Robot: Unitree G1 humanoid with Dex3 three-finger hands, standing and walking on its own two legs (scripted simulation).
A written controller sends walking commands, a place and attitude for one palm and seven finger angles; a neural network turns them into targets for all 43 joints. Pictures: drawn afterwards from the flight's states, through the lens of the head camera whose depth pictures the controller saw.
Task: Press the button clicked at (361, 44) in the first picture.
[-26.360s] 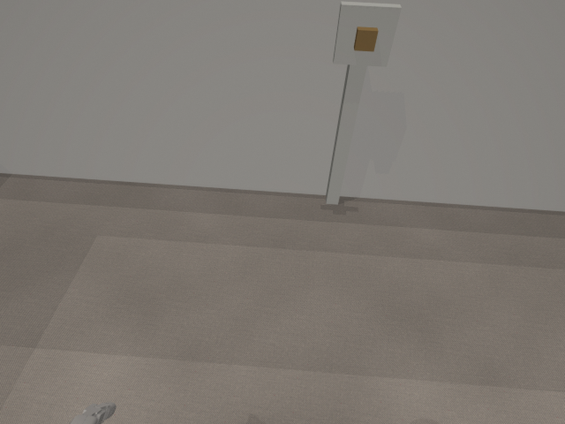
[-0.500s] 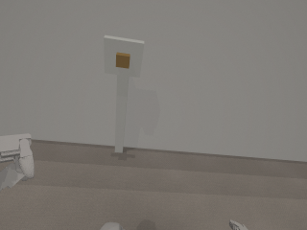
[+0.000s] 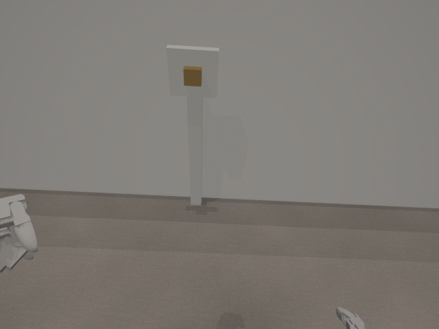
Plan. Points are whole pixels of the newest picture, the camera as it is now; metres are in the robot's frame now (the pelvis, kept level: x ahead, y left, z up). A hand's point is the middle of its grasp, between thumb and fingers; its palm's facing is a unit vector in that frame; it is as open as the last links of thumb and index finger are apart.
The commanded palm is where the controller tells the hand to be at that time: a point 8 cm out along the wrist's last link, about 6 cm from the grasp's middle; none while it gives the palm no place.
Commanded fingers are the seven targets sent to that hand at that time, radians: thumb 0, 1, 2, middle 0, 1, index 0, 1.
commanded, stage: stop stepping back and stand still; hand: left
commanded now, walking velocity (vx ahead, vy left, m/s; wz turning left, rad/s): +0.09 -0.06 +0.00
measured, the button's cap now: (192, 75) +0.92 +0.17 +0.05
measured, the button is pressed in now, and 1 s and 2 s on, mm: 0 0 0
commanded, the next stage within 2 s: let the arm hang, fingers relaxed in 0.16 s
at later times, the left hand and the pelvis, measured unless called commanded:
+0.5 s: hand out of the picture +0.08 +0.20 -0.13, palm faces +0.12 -0.96 -0.27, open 3.1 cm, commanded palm none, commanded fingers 0.00 0.90 0.90 -0.82 -0.98 -0.82 -0.98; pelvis -0.02 +0.00 -0.01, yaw +6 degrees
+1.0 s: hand out of the picture -0.02 +0.20 -0.16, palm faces +0.12 -0.97 -0.22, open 6.8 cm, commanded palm none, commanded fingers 0.00 0.90 0.90 -0.20 -0.30 -0.20 -0.30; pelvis -0.01 +0.02 +0.01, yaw +4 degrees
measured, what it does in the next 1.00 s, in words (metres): steps on the spot: left foot, then left foot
